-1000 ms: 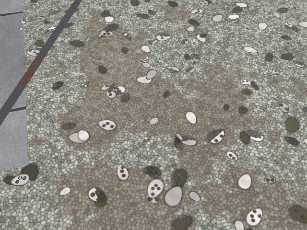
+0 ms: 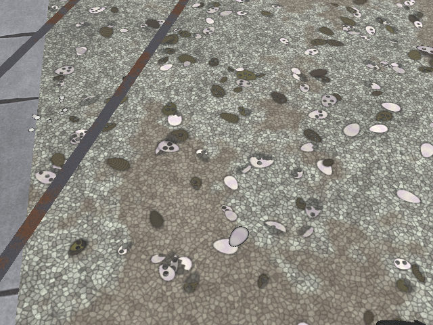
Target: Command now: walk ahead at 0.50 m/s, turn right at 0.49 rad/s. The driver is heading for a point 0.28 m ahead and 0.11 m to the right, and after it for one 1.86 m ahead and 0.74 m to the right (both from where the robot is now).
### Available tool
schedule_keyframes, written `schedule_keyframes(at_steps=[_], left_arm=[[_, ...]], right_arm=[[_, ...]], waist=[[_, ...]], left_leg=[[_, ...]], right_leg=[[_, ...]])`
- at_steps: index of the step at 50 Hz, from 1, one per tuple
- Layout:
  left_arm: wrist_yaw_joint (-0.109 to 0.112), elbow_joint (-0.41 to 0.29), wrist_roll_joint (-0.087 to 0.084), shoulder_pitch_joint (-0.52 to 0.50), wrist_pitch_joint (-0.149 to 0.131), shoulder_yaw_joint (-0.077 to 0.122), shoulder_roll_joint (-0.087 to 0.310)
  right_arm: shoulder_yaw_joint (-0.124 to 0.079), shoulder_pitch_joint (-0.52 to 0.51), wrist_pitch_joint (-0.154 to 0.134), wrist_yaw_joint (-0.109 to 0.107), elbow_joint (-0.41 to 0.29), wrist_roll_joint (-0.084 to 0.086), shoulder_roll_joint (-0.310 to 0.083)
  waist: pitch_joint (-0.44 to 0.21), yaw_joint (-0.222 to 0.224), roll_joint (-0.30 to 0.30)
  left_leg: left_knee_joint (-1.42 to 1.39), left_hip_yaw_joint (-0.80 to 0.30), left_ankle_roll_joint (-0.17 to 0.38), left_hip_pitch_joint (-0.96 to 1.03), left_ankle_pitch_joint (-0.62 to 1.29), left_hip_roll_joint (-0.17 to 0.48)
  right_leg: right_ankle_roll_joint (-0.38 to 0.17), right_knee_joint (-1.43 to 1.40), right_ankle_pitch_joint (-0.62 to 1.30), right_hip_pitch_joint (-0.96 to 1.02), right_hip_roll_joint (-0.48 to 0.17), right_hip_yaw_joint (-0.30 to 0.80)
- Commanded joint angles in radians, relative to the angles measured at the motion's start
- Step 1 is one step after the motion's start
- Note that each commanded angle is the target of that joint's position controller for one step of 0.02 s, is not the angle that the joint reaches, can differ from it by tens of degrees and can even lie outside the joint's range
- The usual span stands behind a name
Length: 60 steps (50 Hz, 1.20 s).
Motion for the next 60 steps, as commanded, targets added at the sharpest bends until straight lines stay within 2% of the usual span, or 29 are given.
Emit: schedule_keyframes(at_steps=[1, 6, 12, 15, 17, 18, 19, 20, 21, 22, 23, 24, 25, 27, 35, 39, 41, 42, 43, 44, 45, 46, 48, 51, 54, 56, 58, 59, 60], left_arm=[[-0.006, -0.105, 0.004, -0.056, -0.002, 0.028, 0.085], [-0.016, -0.151, 0.011, -0.121, 0.021, 0.018, 0.037], [-0.056, -0.209, 0.023, -0.279, 0.011, 0.007, 0.02], [-0.073, -0.24, 0.024, -0.283, 0.02, 0.027, 0.063], [-0.072, -0.213, 0.03, -0.144, 0.024, 0.059, 0.118], [-0.056, -0.185, 0.032, -0.033, 0.026, 0.085, 0.172], [-0.027, -0.19, 0.031, 0.0, 0.033, 0.101, 0.27], [-0.032, -0.252, 0.052, -0.066, 0.024, 0.093, 0.319], [-0.042, -0.27, 0.044, -0.077, 0.024, 0.077, 0.235], [-0.043, -0.265, 0.034, -0.127, 0.021, 0.063, 0.194], [-0.037, -0.259, 0.02, -0.163, 0.025, 0.057, 0.165], [-0.03, -0.263, 0.017, -0.199, 0.032, 0.05, 0.146], [-0.026, -0.27, 0.031, -0.222, 0.037, 0.049, 0.15], [-0.018, -0.273, 0.046, -0.24, 0.038, 0.054, 0.16], [0.02, -0.272, 0.032, -0.233, 0.074, 0.06, 0.169], [0.015, -0.27, 0.027, -0.214, 0.086, 0.06, 0.163], [0.018, -0.272, 0.013, -0.225, 0.095, 0.056, 0.149], [0.018, -0.272, 0.013, -0.191, 0.096, 0.045, 0.11], [0.015, -0.299, 0.005, -0.166, 0.09, 0.041, 0.085], [0.013, -0.292, 0.027, -0.178, 0.074, 0.067, 0.174], [0.01, -0.268, 0.02, -0.167, 0.076, 0.084, 0.211], [0.014, -0.239, 0.018, -0.144, 0.088, 0.083, 0.19], [0.016, -0.222, 0.024, -0.128, 0.106, 0.066, 0.127], [0.016, -0.246, 0.015, -0.192, 0.102, 0.043, 0.077], [0.007, -0.26, 0.025, -0.231, 0.096, 0.021, 0.042], [0.001, -0.255, 0.02, -0.229, 0.095, 0.023, 0.058], [-0.004, -0.223, 0.021, -0.176, 0.093, 0.026, 0.058], [-0.005, -0.211, 0.026, -0.158, 0.091, 0.025, 0.06], [0.0, -0.218, 0.034, -0.153, 0.091, 0.027, 0.092]], right_arm=[[-0.031, 0.096, -0.001, -0.002, -0.002, -0.007, -0.092], [-0.053, 0.098, -0.018, -0.008, 0.044, -0.004, -0.14], [-0.064, 0.107, 0.014, -0.032, 0.078, 0.007, -0.201], [-0.075, 0.106, 0.032, -0.039, 0.084, 0.034, -0.238], [-0.082, 0.085, 0.046, -0.046, 0.076, 0.051, -0.248], [-0.071, 0.11, 0.045, -0.045, 0.074, 0.045, -0.217], [-0.037, 0.174, 0.043, -0.036, 0.047, -0.021, -0.115], [-0.016, 0.274, 0.034, -0.023, 0.025, -0.022, -0.107], [-0.038, 0.191, 0.034, -0.014, 0.039, 0.005, -0.204], [-0.036, 0.116, 0.04, -0.017, 0.014, 0.022, -0.204], [-0.034, 0.105, 0.05, -0.032, 0.027, 0.009, -0.185], [-0.038, 0.098, 0.064, -0.044, 0.025, -0.002, -0.193], [-0.041, 0.109, 0.078, -0.045, 0.028, -0.003, -0.195], [-0.034, 0.128, 0.087, -0.05, 0.035, -0.009, -0.167], [-0.023, 0.012, 0.096, -0.048, 0.001, -0.001, -0.137], [-0.029, 0.013, 0.075, -0.032, -0.009, 0.007, -0.145], [-0.04, 0.075, 0.067, -0.024, 0.008, 0.006, -0.153], [-0.057, 0.106, 0.069, -0.027, 0.007, -0.011, -0.216], [-0.078, 0.076, 0.084, -0.032, 0.008, -0.036, -0.306], [-0.071, 0.058, 0.082, -0.032, -0.014, -0.051, -0.255], [-0.056, 0.011, 0.081, -0.039, -0.036, -0.042, -0.203], [-0.047, -0.026, 0.082, -0.042, -0.042, -0.026, -0.171], [-0.035, -0.029, 0.088, -0.046, -0.042, -0.002, -0.146], [-0.037, 0.014, 0.101, -0.047, -0.029, -0.009, -0.153], [-0.044, 0.024, 0.109, -0.042, -0.018, -0.003, -0.181], [-0.048, 0.043, 0.112, -0.036, -0.005, 0.007, -0.2], [-0.043, 0.035, 0.113, -0.032, 0.004, 0.023, -0.198], [-0.036, 0.06, 0.109, -0.031, 0.019, 0.032, -0.18], [-0.026, 0.1, 0.098, -0.026, 0.032, 0.02, -0.158]], waist=[[-0.007, -0.059, 0.153], [0.023, -0.043, 0.108], [0.039, -0.084, 0.104], [0.007, -0.063, 0.132], [-0.067, 0.019, 0.124], [-0.13, 0.071, 0.066], [-0.212, 0.023, -0.185], [-0.409, -0.041, -0.271], [-0.438, 0.036, -0.077], [-0.309, 0.018, -0.048], [-0.213, -0.014, 0.027], [-0.162, -0.039, 0.008], [-0.143, -0.066, -0.021], [-0.15, -0.081, -0.044], [-0.127, -0.037, -0.099], [-0.12, -0.027, -0.132], [-0.114, -0.068, -0.121], [-0.133, -0.058, -0.016], [-0.08, -0.002, 0.3], [-0.079, -0.036, 0.301], [-0.073, -0.022, 0.212], [-0.057, -0.008, 0.164], [-0.038, -0.016, 0.156], [-0.042, -0.053, 0.191], [-0.077, -0.074, 0.24], [-0.08, -0.084, 0.26], [-0.07, -0.053, 0.241], [-0.061, -0.042, 0.218], [-0.09, -0.052, 0.163]], left_leg=[[-0.273, -0.302, 0.162, 0.295, 0.004, 0.284], [-0.339, -0.106, 0.182, 0.239, 0.223, 0.281], [-0.258, 0.108, 0.124, 0.241, 0.505, 0.242], [-0.149, 0.123, 0.093, 0.321, 0.613, 0.271], [0.072, 0.15, 0.058, 0.324, 0.728, 0.246], [0.285, 0.172, 0.012, 0.238, 0.611, 0.189], [0.627, 0.175, -0.051, -0.053, -0.124, 0.098], [0.932, -0.009, -0.092, -0.304, -0.575, -0.056], [0.957, -0.134, -0.076, -0.326, -0.47, 0.004], [0.905, -0.113, -0.061, -0.362, -0.377, 0.03], [0.827, -0.107, -0.065, -0.355, -0.312, 0.068], [0.756, -0.11, -0.069, -0.31, -0.274, 0.085], [0.725, -0.104, -0.069, -0.239, -0.247, 0.082], [0.652, -0.088, -0.082, -0.183, -0.219, 0.057], [0.347, -0.123, -0.099, -0.142, -0.108, 0.009], [0.169, -0.117, -0.071, -0.059, -0.143, -0.018], [-0.06, -0.1, -0.036, 0.084, -0.017, -0.004], [-0.127, -0.22, 0.023, 0.204, 0.013, 0.157], [-0.176, -0.453, 0.17, 0.242, 0.184, 0.359], [-0.197, -0.552, 0.26, 0.187, 0.243, 0.445], [-0.176, -0.455, 0.235, 0.167, 0.247, 0.396], [-0.157, -0.355, 0.187, 0.154, 0.238, 0.321], [-0.147, -0.257, 0.169, 0.162, 0.278, 0.264], [-0.146, -0.183, 0.182, 0.224, 0.302, 0.229], [-0.125, -0.16, 0.19, 0.235, 0.323, 0.241], [-0.113, -0.176, 0.2, 0.227, 0.335, 0.257], [-0.075, -0.169, 0.179, 0.197, 0.326, 0.246], [-0.059, -0.158, 0.142, 0.162, 0.294, 0.227], [-0.034, -0.141, 0.074, 0.086, 0.201, 0.205]], right_leg=[[0.013, 0.086, 0.108, -0.353, -0.122, 0.038], [0.042, -0.037, 0.25, -0.36, -0.14, 0.024], [0.024, -0.386, 0.467, -0.211, -0.086, -0.095], [-0.019, -0.459, 0.367, -0.151, -0.051, -0.123], [-0.068, -0.55, 0.356, 0.029, 0.017, -0.161], [-0.105, -0.619, 0.495, 0.219, 0.04, -0.142], [-0.187, -0.558, 0.971, 0.488, -0.193, 0.158], [-0.431, -0.629, 0.984, 0.689, -0.424, 0.629], [-0.387, -0.684, 0.828, 0.632, -0.368, 0.542], [-0.332, -0.697, 0.716, 0.517, -0.314, 0.419], [-0.278, -0.714, 0.628, 0.386, -0.257, 0.342], [-0.257, -0.735, 0.593, 0.265, -0.227, 0.301], [-0.246, -0.758, 0.581, 0.165, -0.2, 0.277], [-0.248, -0.765, 0.63, 0.092, -0.174, 0.246], [-0.2, -0.776, 0.201, 0.053, -0.123, 0.331], [-0.186, -0.729, 0.256, 0.105, -0.125, 0.413], [-0.139, -0.669, 0.263, 0.074, -0.079, 0.408], [-0.083, -0.543, 0.098, -0.02, -0.016, 0.336], [-0.016, -0.342, -0.14, -0.232, 0.158, 0.098], [0.033, -0.092, -0.184, -0.27, 0.109, 0.075], [0.049, 0.019, -0.117, -0.254, 0.08, 0.083], [0.068, 0.067, -0.066, -0.241, 0.074, 0.07], [0.097, 0.148, -0.005, -0.247, 0.076, 0.056], [0.117, -0.012, 0.021, -0.224, 0.06, 0.002], [0.113, -0.256, -0.019, -0.075, 0.015, -0.042], [0.102, -0.388, -0.004, 0.006, 0.014, -0.078], [0.07, -0.622, 0.161, 0.12, 0.025, -0.106], [0.041, -0.763, 0.272, 0.202, 0.028, -0.101], [0.01, -0.768, 0.39, 0.329, -0.037, -0.012]])
Velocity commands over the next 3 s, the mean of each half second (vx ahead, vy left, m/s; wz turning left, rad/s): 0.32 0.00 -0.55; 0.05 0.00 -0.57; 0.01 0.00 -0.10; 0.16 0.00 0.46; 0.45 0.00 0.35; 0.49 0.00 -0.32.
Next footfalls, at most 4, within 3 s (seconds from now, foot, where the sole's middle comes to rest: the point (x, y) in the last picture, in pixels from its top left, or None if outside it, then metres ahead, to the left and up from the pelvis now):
0.36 right None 0.32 -0.17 -0.77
0.84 left None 0.39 0.04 -0.77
1.20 right None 0.21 -0.16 -0.77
2.24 right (314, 308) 0.55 -0.27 -0.77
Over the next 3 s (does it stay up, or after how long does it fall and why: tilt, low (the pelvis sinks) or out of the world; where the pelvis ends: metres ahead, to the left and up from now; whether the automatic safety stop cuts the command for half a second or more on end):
stays up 0.86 -0.17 0.01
